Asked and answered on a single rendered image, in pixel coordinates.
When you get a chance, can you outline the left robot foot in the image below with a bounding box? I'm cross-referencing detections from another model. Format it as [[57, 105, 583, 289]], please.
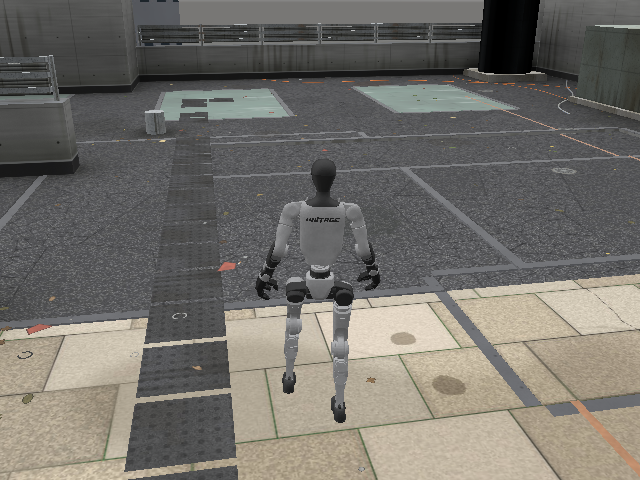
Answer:
[[282, 372, 296, 394]]

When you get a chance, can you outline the right robot upper arm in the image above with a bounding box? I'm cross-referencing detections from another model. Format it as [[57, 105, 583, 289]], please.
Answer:
[[343, 202, 371, 257]]

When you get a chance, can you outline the left robot forearm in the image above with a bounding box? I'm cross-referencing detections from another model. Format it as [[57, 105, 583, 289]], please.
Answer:
[[259, 241, 281, 282]]

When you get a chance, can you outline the robot right hand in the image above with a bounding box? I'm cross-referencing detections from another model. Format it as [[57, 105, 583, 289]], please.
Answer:
[[357, 271, 381, 291]]

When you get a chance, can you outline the right robot forearm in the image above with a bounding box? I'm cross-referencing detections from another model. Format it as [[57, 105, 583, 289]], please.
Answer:
[[361, 241, 379, 276]]

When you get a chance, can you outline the left robot upper arm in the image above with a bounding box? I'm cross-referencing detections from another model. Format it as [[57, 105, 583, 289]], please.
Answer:
[[272, 201, 302, 258]]

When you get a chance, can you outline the humanoid robot head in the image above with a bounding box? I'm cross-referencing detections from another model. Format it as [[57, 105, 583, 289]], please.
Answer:
[[305, 159, 340, 207]]

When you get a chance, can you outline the robot left hand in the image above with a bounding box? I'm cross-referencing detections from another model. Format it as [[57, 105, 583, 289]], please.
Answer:
[[255, 271, 278, 300]]

